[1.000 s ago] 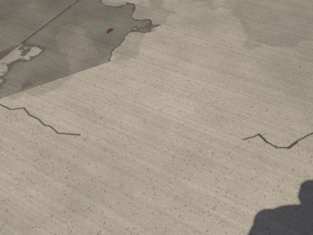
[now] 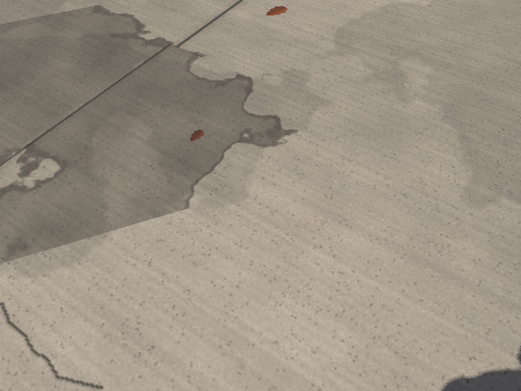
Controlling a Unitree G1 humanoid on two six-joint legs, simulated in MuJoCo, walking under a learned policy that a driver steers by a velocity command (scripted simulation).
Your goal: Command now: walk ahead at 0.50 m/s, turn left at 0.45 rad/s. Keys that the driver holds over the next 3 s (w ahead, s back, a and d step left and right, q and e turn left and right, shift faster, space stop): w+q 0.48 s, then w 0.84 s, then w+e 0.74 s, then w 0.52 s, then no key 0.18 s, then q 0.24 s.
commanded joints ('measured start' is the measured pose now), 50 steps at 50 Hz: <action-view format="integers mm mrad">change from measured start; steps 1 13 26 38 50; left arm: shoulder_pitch -69 32 -285 116 -19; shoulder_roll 155 59 84 269 170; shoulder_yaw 36 3 -3 69 25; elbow -63 -113 -183 -96 -69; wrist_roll -6 -7 -7 -11 -28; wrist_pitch -13 23 1 -23 0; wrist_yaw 15 28 3 -27 -3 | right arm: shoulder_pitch -57 194 96 306 -55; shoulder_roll -17 -306 -141 -21 -17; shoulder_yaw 2 -105 -50 3 7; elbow -74 -123 -141 -106 -170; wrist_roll -6 6 -7 -2 -22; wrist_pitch -14 3 -25 -29 -40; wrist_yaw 18 17 -21 -19 -4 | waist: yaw -3 -91 -90 20 -3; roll -94 242 19 -358 -119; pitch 39 -323 -35 -385 -14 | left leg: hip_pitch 53 1060 441 54 37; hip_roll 6 193 -34 -213 0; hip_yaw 47 -646 -130 -72 43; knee -164 -533 -690 285 -143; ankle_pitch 147 -233 81 -520 -7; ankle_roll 4 442 241 36 -10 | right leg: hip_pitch -65 -604 -487 414 -78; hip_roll -256 22 -91 -426 -223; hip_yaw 38 68 206 903 317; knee -142 1152 418 95 -105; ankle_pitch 276 -363 250 -110 249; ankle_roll -114 86 126 -269 -170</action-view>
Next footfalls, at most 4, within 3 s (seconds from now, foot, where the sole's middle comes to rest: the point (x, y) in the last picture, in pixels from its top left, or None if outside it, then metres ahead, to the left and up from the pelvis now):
0.22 left None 0.30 0.14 -0.78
0.72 right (281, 339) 0.63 0.02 -0.78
1.24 left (168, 278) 0.81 0.35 -0.78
1.78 right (224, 188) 1.16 0.22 -0.78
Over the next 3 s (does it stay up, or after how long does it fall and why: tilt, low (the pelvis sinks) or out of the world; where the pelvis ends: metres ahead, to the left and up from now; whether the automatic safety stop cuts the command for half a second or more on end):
stays up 1.57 0.29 -0.01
